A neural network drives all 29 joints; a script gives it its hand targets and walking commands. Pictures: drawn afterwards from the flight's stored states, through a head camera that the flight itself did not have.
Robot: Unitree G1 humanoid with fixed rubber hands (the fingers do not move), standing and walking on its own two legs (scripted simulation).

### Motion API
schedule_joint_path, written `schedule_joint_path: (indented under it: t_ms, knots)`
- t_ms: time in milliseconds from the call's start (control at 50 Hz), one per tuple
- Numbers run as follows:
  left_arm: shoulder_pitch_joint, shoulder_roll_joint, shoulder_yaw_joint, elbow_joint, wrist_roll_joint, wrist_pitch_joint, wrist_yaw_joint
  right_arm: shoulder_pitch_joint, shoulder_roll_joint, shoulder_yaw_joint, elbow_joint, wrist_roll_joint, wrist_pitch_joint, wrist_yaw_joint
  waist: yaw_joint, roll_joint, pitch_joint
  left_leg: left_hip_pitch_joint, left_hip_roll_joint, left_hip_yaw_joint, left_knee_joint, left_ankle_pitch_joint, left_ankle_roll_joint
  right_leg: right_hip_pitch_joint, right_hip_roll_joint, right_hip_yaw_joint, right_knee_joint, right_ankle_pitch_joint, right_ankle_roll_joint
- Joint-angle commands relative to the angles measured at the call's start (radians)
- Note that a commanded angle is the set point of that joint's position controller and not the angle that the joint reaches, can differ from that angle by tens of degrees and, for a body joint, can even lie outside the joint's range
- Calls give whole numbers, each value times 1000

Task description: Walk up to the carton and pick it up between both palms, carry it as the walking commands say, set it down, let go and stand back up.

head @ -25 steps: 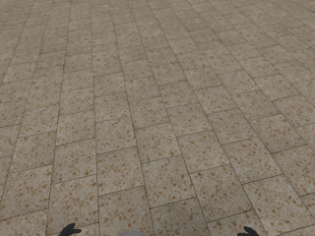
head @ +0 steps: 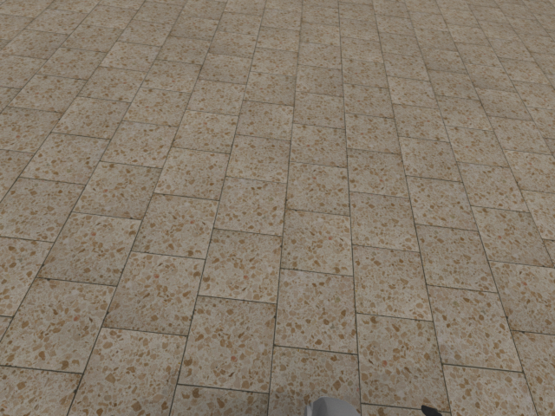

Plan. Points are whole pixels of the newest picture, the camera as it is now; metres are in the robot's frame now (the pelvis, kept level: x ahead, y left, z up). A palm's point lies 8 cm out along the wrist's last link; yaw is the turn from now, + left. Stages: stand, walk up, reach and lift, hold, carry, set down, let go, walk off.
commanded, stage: walk up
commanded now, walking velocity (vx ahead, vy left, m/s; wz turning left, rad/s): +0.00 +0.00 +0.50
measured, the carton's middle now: out of the picture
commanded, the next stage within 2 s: none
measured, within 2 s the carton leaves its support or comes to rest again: neither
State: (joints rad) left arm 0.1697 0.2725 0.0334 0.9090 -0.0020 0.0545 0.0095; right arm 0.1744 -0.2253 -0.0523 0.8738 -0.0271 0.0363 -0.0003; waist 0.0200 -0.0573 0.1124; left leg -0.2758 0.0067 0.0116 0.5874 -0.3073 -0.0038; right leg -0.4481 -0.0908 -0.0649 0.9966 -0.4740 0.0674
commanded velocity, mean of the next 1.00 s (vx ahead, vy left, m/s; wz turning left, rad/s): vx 0.21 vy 0.03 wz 0.50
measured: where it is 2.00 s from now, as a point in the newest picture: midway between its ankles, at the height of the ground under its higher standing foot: (170, 347)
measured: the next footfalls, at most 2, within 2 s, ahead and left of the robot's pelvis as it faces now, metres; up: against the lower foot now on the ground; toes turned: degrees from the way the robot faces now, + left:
right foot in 0.16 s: +0.06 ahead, -0.14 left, +0.00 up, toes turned -2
left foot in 0.50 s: -0.03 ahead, +0.10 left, +0.00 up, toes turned +21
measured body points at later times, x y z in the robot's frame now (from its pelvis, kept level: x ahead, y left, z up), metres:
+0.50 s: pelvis -0.03 -0.02 -0.01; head +0.00 +0.00 +0.44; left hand -0.02 +0.24 -0.15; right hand +0.14 -0.25 -0.14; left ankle -0.07 +0.08 -0.73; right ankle +0.02 -0.13 -0.73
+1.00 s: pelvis +0.03 -0.01 +0.01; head +0.04 -0.03 +0.46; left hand -0.11 +0.21 -0.12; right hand +0.23 -0.18 -0.13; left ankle -0.01 +0.13 -0.64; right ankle +0.02 -0.13 -0.73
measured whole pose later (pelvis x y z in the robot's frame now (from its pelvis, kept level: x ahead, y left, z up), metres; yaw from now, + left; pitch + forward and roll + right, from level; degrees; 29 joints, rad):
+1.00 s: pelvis +0.03 -0.01 +0.01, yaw +28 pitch -2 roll +1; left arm 0.38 0.23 0.03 1.01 0.04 -0.04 0.01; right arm 0.18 -0.25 -0.05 0.94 -0.03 0.04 0.09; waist 0.04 0.03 0.02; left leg -0.55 0.07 0.03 1.12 -0.23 -0.04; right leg -0.04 -0.10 -0.24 0.41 -0.33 0.02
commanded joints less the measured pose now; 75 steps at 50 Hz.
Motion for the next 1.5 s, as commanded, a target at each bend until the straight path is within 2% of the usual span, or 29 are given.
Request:
schedule_joint_path:
  t_ms: [0,100,140,180,260,420,440,480,500,580,600,620,700,740,760,780,800,840,880,960,1100,1140,1180,1200,1220,1240,1280,1360,1480]
  knots:
    - [-70,73,19,-107,0,-15,-1,13,-210,-66,-57,-1,-7,-6,-37,268,-168,113,223,-244,-182,518,162,21,5,11,-114,37,7]
    - [73,57,21,-82,-1,-43,20,-15,-201,-61,-55,17,5,2,40,164,-203,-21,152,-234,-81,407,72,328,44,-57,-547,241,-14]
    - [165,241,64,-59,26,-44,25,-64,-78,-26,-123,14,1,2,82,-316,-177,-384,-80,-4,267,-225,-42,502,-356,367,-753,280,-121]
    - [61,205,54,-75,33,-35,33,-70,-118,-38,-136,-1,13,-2,69,-238,-94,-334,27,-14,545,-320,-59,282,-410,318,-702,456,-256]
    - [-63,127,31,-103,30,-41,29,-17,-101,-57,-89,31,24,33,-22,-144,-132,-176,46,21,529,-129,-84,188,-258,39,-709,398,-184]
    - [42,177,61,-50,33,-29,14,-10,-91,-14,-38,17,4,29,1,-85,-135,31,-10,156,-49,-53,-34,251,-243,-49,-563,362,-152]
    - [38,171,61,-56,33,-28,14,38,-110,-17,-18,13,0,23,-17,-44,-144,97,5,97,-119,3,-10,218,-220,-65,-480,382,-127]
    - [-9,54,32,-133,25,-25,8,127,-292,-51,-9,-23,-15,8,-63,399,-158,317,391,-484,-254,503,136,-243,-4,-104,-56,-167,-17]
    - [-117,71,24,-168,19,-17,14,153,-298,-51,-4,-16,-14,-9,-113,380,-142,198,414,-454,-264,493,229,-166,-29,1,32,-153,4]
    - [-65,73,21,-82,14,-26,-6,6,-174,-31,-22,-2,-22,-27,-41,272,-178,212,246,-221,-199,523,183,-128,-31,-1,24,27,6]
    - [-33,70,20,-68,16,-36,-9,44,-171,-33,-11,-7,-22,-16,-47,266,-220,218,237,-242,-242,254,199,-101,-27,-19,8,22,-5]
    - [-26,122,28,-74,19,-32,-21,80,-204,-37,-27,-3,-23,15,-51,310,-272,155,247,-302,-363,-372,190,-50,-29,-42,-38,0,2]
    - [-34,86,30,-62,16,-53,-26,12,-217,-27,-15,-7,-26,31,-17,242,-105,-64,188,-327,-386,-355,186,133,23,-70,-284,-47,2]
    - [193,71,35,29,14,-68,-15,-67,-213,-26,-25,1,-26,33,106,121,-118,-254,108,-202,-233,-370,127,486,45,-130,-521,83,-3]
    - [363,131,48,94,21,-69,-1,-143,-166,-16,-53,4,-31,37,186,-52,-120,-471,22,-126,-28,-358,64,720,-61,-13,-626,24,-21]
    - [466,236,63,110,47,-73,13,-227,-90,6,-122,1,-39,42,233,-372,-87,-674,-59,-15,346,-298,24,723,-355,358,-811,-236,-55]
    - [326,244,42,54,53,-72,24,-259,-80,9,-158,-18,-34,46,153,-211,50,-699,43,-51,532,-173,-6,484,-503,565,-944,-450,-106]
    - [180,180,32,21,45,-91,19,-244,-111,-5,-137,-23,-28,68,82,-86,129,-576,109,-101,548,-8,-7,294,-432,462,-976,-439,-138]
    - [125,143,30,7,39,-116,3,-133,-128,-17,-74,-9,-26,90,16,-151,97,-494,110,-57,624,52,-37,289,-343,241,-975,-292,-139]
    - [208,108,23,49,37,-135,-2,-186,-104,-9,-52,6,-22,98,44,-87,75,-436,111,30,458,137,-39,362,-265,-5,-934,53,-119]
    - [286,149,28,106,38,-128,-10,-297,-39,16,-67,11,-26,98,83,-116,51,-297,62,145,153,76,4,423,-285,-151,-828,461,-134]
    - [255,155,28,104,34,-122,-9,-233,-53,13,-56,3,-31,91,36,-125,4,-163,22,181,100,-22,31,415,-262,-219,-701,703,-128]
    - [241,134,23,98,24,-111,-12,83,-122,-22,35,-8,-50,64,-105,26,-221,261,-80,191,-16,-42,96,285,-173,-269,-237,855,-89]
    - [212,96,17,64,15,-120,-17,293,-224,-53,80,-28,-58,39,-201,216,-328,574,111,-104,-90,-95,172,-30,-105,-232,112,449,-64]
    - [167,18,8,4,23,-134,-25,408,-366,-80,81,-28,-68,14,-205,473,-364,711,425,-614,-251,14,242,-325,31,-129,368,-86,-40]
    - [87,47,6,-35,21,-142,-26,407,-351,-70,77,-7,-71,3,-193,342,-374,690,438,-724,-317,84,275,-368,2,30,412,-87,-72]
    - [68,62,2,-2,19,-152,-28,260,-222,-50,62,1,-93,-3,-124,156,-284,463,362,-493,-247,240,250,-318,-68,69,353,63,-70]
    - [156,1,-3,73,34,-102,-35,74,-140,-34,30,15,-111,1,-11,153,-179,87,301,-269,-318,236,207,-91,-115,41,213,140,-11]
    - [-57,2,21,2,19,-68,-58,124,-123,-13,93,16,-126,12,-24,133,45,-91,251,-217,-470,-8,152,-62,-96,3,-151,343,13]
